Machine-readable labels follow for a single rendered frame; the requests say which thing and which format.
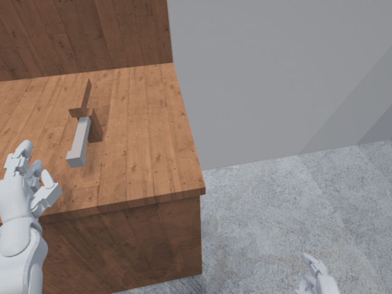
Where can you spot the tap lever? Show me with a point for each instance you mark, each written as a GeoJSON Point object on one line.
{"type": "Point", "coordinates": [76, 157]}

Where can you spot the right robot hand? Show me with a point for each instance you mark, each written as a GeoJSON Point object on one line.
{"type": "Point", "coordinates": [324, 283]}

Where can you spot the robot left forearm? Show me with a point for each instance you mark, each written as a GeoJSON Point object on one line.
{"type": "Point", "coordinates": [22, 252]}

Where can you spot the left robot hand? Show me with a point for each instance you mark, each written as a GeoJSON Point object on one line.
{"type": "Point", "coordinates": [20, 195]}

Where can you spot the counter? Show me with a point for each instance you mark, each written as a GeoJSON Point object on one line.
{"type": "Point", "coordinates": [130, 217]}

